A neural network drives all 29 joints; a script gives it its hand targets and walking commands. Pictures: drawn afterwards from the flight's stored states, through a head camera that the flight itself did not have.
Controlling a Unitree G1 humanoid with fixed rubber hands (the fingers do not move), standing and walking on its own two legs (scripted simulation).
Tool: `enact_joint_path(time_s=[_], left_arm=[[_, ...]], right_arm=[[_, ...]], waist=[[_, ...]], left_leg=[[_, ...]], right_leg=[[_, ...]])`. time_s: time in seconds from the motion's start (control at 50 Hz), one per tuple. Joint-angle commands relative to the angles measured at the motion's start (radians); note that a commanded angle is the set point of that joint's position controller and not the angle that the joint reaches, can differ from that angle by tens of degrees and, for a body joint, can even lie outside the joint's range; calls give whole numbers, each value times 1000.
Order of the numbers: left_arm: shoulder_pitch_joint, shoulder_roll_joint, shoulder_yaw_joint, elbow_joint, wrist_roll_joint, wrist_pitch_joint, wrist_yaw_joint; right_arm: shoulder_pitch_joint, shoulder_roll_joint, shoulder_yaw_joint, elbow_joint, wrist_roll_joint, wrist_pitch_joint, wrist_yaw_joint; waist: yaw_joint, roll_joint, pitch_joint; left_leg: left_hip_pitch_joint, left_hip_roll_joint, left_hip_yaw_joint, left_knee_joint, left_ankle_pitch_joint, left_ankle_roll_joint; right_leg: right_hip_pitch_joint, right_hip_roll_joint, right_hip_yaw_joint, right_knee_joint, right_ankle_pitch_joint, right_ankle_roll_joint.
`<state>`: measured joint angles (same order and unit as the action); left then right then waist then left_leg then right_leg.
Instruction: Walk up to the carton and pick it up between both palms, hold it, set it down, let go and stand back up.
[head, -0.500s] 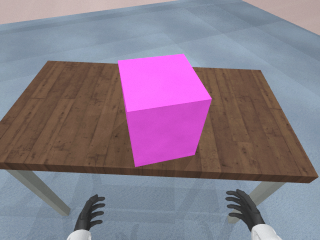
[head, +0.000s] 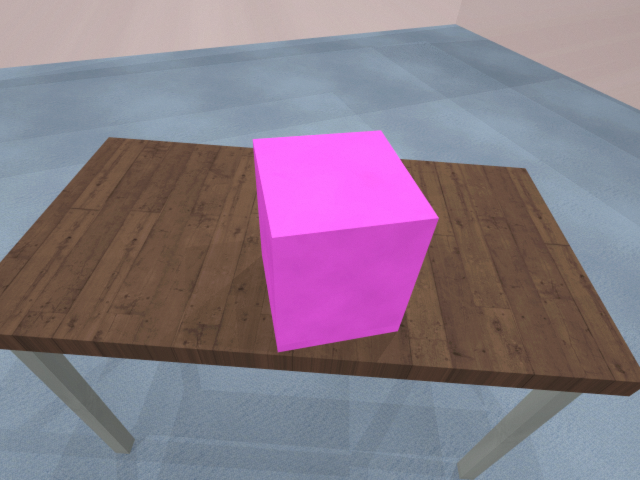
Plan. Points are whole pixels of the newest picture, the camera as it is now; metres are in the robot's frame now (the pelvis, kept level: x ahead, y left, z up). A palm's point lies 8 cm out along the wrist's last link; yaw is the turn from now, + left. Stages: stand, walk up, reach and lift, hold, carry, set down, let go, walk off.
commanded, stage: stand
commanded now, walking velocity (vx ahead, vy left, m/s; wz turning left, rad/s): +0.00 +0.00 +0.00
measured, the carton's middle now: (329, 240) +0.45 +0.00 +0.05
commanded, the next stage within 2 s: none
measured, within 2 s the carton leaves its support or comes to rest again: neither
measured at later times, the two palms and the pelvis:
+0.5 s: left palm out of the picture -0.04 +0.23 -0.16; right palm out of the picture -0.06 -0.17 -0.13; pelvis -0.01 +0.02 +0.00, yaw +0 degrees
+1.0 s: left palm out of the picture -0.08 +0.24 -0.16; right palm out of the picture -0.08 -0.14 -0.13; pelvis -0.02 +0.05 +0.00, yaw +0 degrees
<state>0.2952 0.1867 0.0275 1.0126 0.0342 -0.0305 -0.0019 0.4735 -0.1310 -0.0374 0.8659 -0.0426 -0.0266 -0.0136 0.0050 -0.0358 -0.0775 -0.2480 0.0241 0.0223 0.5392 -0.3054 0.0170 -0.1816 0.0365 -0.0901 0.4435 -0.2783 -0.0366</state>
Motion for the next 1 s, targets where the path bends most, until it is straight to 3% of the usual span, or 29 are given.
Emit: enact_joint_path(time_s=[0.0, 0.04, 0.06, 0.1, 0.12, 0.14, 0.16, 0.18, 0.2, 0.26, 0.3, 0.38, 0.42, 0.44, 0.46, 0.5, 0.58, 0.62, 0.66, 0.68, 0.7, 0.72, 0.74, 0.76, 0.84, 0.9, 0.92, 0.94, 0.98], left_arm=[[44, 71, 15, -3, -5, -8, 8], [32, 107, 19, 35, 2, -11, 13], [31, 65, 13, 50, 0, -10, 19], [17, 47, 12, 67, -12, -4, 21], [32, 19, 1, 80, -5, -5, 17], [26, 67, 18, 88, -11, -7, 12], [59, 92, 29, 100, -8, -2, 23], [67, 13, 5, 113, -8, -4, 26], [52, 62, 15, 111, -13, -2, 22], [55, 17, 7, 138, -3, 10, 30], [57, 38, 15, 146, 2, 16, 39], [66, -27, -13, 174, -16, 18, 35], [97, 69, 16, 181, 1, 18, 39], [82, 22, 6, 179, -12, 19, 41], [58, -41, -16, 173, -16, 15, 46], [117, -9, -9, 214, -15, 24, 51], [84, -51, -18, 203, -15, 22, 48], [131, -43, -22, 213, -21, 21, 49], [140, -9, -5, 231, -22, 31, 48], [101, -23, -12, 206, -12, 31, 45], [117, -59, -15, 209, -12, 23, 40], [155, -81, -25, 236, -13, 26, 45], [175, -78, -29, 254, -18, 26, 51], [135, -50, -24, 234, -19, 16, 48], [150, -44, -13, 242, -15, 31, 52], [146, -51, -12, 240, -16, 33, 48], [167, -13, -16, 240, -22, 36, 55], [150, -72, -19, 243, -27, 39, 49], [161, -51, -17, 239, -24, 40, 52]], right_arm=[[100, -87, -20, -12, 4, -15, -16], [117, -128, -34, 7, 10, -13, -19], [134, -93, -24, 24, 11, -13, -17], [104, -102, -28, 38, 4, -15, -17], [103, -72, -15, 44, 7, -19, -17], [117, -70, -16, 63, 15, -21, -22], [104, -110, -25, 71, 7, -24, -27], [93, -105, -28, 76, 15, -21, -26], [91, -65, -17, 85, 11, -23, -16], [67, -27, -2, 109, 11, -25, -30], [97, -46, -13, 128, 6, -10, -35], [104, -65, -12, 161, 10, -3, -31], [58, -21, -2, 164, 7, -10, -27], [106, -16, 5, 178, 14, -6, -27], [81, -44, -8, 178, 23, -11, -30], [140, -12, 11, 212, 13, -5, -31], [94, -19, 0, 205, 16, -5, -27], [121, 50, 24, 236, 25, 0, -37], [98, -6, 16, 240, 14, 4, -37], [101, -24, 11, 248, 16, 6, -35], [57, -26, 13, 231, 13, 10, -41], [77, -39, 2, 242, 13, 14, -35], [103, -6, 12, 247, 25, 4, -31], [95, -19, 15, 257, 26, 5, -34], [62, -70, -6, 223, 19, 3, -27], [72, 43, 28, 262, 24, 0, -28], [135, -6, 22, 273, 25, 3, -32], [65, -16, 16, 263, 15, 2, -31], [113, 8, 24, 273, 28, 4, -41]], waist=[[4, 121, 124], [-11, 18, 172], [-9, 76, 133], [-12, 58, 171], [0, 110, 137], [-6, 26, 130], [28, 38, 133], [18, 127, 163], [19, 50, 154], [17, 70, 226], [-4, 20, 194], [-4, 89, 224], [24, 83, 212], [4, 34, 228], [1, 56, 234], [-9, 22, 278], [-23, 46, 180], [-1, 74, 229], [1, -9, 242], [-7, 98, 290], [18, 50, 270], [-6, 46, 231], [-9, 60, 222], [-2, 43, 258], [-5, 11, 230], [-3, 59, 246], [-28, 73, 266], [-7, 84, 270], [-17, 8, 255]], left_leg=[[-20, 108, -114, -127, 260, 56], [-40, 101, -126, -133, 251, 52], [-41, 80, -109, -152, 200, 44], [-23, 77, -106, -144, 282, 50], [-23, 87, -117, -140, 367, 56], [25, 89, -115, -147, 333, 47], [-21, 91, -131, -162, 329, 44], [-33, 79, -104, -164, 355, 45], [-27, 76, -122, -175, 332, 56], [-17, 116, -154, -172, 335, 66], [31, 69, -102, -180, 230, 41], [0, 63, -110, -199, 176, 49], [-47, 71, -142, -230, 151, 50], [-75, 74, -135, -227, 146, 55], [-34, 59, -103, -223, 184, 56], [-49, 79, -161, -260, 128, 55], [61, 66, -143, -221, 174, 63], [2, 50, -110, -234, 147, 51], [15, 58, -156, -257, 84, 59], [-46, 59, -150, -276, 87, 60], [-39, 82, -176, -278, 57, 71], [0, 74, -170, -294, -13, 58], [4, 70, -165, -284, 59, 57], [-1, 51, -143, -285, 127, 55], [25, 77, -188, -296, 44, 62], [-1, 65, -149, -283, 99, 61], [-19, 60, -148, -302, 105, 34], [-24, 58, -156, -307, 75, 49], [-32, 87, -185, -340, 7, 51]], right_leg=[[-37, -133, 134, -123, 160, -8], [-37, -117, 127, -134, 139, -9], [-1, -130, 121, -118, 150, -3], [-40, -122, 133, -115, 183, 0], [4, -136, 131, -109, 190, 8], [-29, -124, 115, -98, 164, -7], [36, -132, 119, -114, 171, 2], [22, -141, 126, -104, 189, 1], [19, -135, 130, -98, 168, 2], [-53, -137, 126, -131, 112, 0], [-59, -122, 111, -126, 118, 6], [-56, -135, 121, -144, 119, 13], [3, -135, 115, -121, 90, 14], [20, -150, 115, -125, 110, 20], [-15, -149, 129, -120, 132, 3], [-40, -146, 108, -108, 100, 17], [-47, -137, 106, -106, 102, 16], [-28, -142, 114, -127, 78, 28], [-54, -125, 82, -110, 54, 33], [-56, -141, 100, -111, 90, 30], [-53, -133, 91, -116, 86, 29], [-31, -130, 83, -95, 73, 45], [-23, -135, 88, -94, 103, 46], [-46, -144, 92, -97, 95, 35], [-56, -131, 77, -83, 80, 44], [-34, -152, 88, -88, 106, 46], [-42, -147, 92, -105, 98, 59], [-56, -143, 85, -77, 77, 56], [-50, -142, 71, -79, 68, 62]])
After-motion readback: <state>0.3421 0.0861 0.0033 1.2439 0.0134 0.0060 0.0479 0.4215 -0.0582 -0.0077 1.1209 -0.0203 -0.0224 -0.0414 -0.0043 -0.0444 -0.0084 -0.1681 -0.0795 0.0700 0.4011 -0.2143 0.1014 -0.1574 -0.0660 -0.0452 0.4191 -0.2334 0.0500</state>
